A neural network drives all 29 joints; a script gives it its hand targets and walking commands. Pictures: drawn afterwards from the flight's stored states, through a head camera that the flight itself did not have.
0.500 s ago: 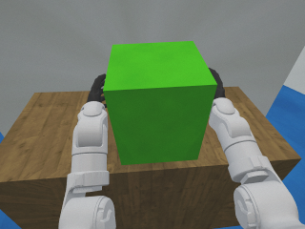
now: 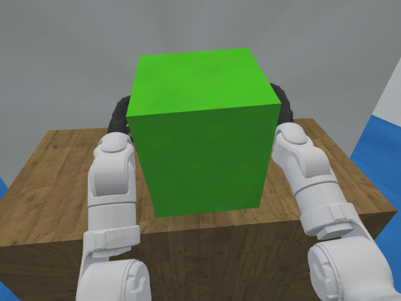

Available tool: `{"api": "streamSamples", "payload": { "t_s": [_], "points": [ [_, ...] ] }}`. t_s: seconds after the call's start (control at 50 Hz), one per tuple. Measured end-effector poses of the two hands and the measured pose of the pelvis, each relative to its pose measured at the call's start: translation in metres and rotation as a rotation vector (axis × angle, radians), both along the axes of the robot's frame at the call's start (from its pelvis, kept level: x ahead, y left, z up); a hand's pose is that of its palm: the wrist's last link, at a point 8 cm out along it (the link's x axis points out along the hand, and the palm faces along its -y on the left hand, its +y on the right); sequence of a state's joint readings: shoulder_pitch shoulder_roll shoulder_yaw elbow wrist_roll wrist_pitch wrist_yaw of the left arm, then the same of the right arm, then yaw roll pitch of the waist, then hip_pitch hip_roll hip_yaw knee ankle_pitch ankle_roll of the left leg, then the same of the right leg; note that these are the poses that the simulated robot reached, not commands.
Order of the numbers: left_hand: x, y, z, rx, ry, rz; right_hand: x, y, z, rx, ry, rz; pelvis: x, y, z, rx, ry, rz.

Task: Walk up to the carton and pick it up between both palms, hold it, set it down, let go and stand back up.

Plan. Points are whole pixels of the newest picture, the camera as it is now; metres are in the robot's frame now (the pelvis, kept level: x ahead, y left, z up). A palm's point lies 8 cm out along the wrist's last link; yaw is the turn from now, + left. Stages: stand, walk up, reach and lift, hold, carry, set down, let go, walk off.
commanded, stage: hold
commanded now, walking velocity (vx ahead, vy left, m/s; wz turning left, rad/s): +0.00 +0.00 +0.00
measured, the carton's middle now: (201, 134) +0.39 +0.00 +0.20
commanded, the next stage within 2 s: none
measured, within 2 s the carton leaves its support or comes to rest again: neither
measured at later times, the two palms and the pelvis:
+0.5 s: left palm (115, 136) +0.35 +0.15 +0.23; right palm (283, 118) +0.36 -0.15 +0.25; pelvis -0.01 -0.01 +0.00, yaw +0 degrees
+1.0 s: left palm (113, 133) +0.35 +0.15 +0.24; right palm (280, 114) +0.36 -0.15 +0.26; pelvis -0.01 +0.00 +0.00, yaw +0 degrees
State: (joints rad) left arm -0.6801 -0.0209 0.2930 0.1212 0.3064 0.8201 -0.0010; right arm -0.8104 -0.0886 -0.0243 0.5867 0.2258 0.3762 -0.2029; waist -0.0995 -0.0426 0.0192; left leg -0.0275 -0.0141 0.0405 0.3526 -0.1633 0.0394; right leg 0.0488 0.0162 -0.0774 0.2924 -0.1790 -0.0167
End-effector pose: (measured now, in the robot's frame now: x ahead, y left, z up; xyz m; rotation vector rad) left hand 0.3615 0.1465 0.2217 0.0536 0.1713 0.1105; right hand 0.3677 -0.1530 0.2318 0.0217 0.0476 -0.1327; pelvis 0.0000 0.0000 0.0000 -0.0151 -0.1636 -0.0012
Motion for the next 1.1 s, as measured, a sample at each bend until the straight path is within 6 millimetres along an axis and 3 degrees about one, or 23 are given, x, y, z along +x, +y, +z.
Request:
{"api": "streamSamples", "payload": {
  "t_s": [0.5, 1.1],
  "points": [
    [-0.015, 0.003, 0.013, -0.024, -0.001, 0.009, -0.011, 0.004, 0.022, -0.004, 0.001, 0.011, -0.009, -0.006, 0.000, 0.003, -0.003, 0.001],
    [-0.006, 0.006, 0.013, -0.017, 0.007, 0.007, -0.002, 0.007, 0.025, 0.001, 0.012, 0.013, -0.004, -0.002, 0.000, -0.001, 0.019, 0.000]
  ]
}}
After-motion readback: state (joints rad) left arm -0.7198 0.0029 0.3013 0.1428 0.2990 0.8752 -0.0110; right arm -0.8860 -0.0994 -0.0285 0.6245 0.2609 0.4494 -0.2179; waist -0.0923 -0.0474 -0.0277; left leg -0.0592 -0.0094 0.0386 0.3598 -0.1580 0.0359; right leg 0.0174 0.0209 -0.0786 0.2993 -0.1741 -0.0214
